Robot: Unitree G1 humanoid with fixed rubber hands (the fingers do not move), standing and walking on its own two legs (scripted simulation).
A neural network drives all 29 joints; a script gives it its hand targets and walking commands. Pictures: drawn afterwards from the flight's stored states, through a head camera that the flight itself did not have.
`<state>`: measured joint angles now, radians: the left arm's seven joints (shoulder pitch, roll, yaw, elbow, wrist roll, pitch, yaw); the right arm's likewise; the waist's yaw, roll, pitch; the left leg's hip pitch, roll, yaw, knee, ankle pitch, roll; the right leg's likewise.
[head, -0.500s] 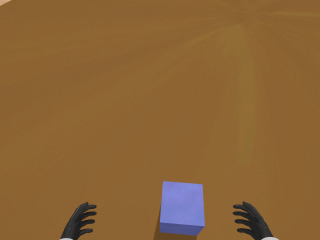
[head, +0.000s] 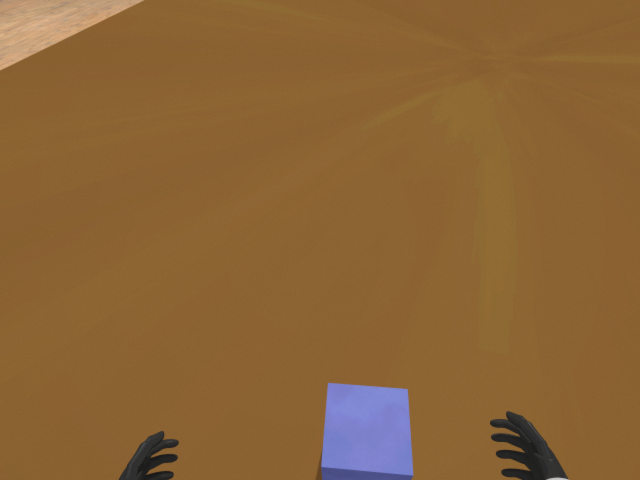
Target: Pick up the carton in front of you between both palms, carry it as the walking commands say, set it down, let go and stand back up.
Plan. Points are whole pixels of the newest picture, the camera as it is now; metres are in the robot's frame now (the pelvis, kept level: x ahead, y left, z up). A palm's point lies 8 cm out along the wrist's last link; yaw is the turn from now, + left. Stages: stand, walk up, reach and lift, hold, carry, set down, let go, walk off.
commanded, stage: stand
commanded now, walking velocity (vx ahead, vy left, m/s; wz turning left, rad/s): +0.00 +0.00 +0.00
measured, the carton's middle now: (364, 441) +0.38 -0.09 -0.64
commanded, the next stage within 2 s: none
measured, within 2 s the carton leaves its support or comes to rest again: neither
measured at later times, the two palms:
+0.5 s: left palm out of the picture +0.10 +0.26 -0.09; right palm out of the picture +0.10 -0.30 -0.10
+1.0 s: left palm out of the picture +0.07 +0.27 -0.09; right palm out of the picture +0.07 -0.31 -0.10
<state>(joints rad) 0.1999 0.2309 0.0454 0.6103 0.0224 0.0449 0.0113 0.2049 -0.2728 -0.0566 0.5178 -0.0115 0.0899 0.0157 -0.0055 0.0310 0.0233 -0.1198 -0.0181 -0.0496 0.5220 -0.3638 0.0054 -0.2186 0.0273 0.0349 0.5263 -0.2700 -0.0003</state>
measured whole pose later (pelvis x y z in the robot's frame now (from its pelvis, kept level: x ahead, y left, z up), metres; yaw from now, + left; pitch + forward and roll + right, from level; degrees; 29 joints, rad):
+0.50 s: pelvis -0.01 -0.02 +0.00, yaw +1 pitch -2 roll +0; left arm 0.20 0.27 0.06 0.81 0.02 -0.02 0.03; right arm 0.25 -0.31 -0.05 0.74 -0.02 -0.01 -0.03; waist 0.00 0.04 0.03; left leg -0.12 0.00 -0.08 0.50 -0.34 -0.02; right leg -0.22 0.04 0.00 0.51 -0.26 -0.03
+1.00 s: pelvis -0.02 -0.02 +0.01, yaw +1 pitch -3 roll +0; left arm 0.18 0.30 0.05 0.90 0.01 -0.02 0.02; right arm 0.25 -0.34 -0.03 0.84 -0.01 -0.02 -0.03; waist 0.00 0.03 0.04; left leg -0.11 -0.01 -0.08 0.45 -0.29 -0.02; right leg -0.20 0.03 0.01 0.46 -0.21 -0.03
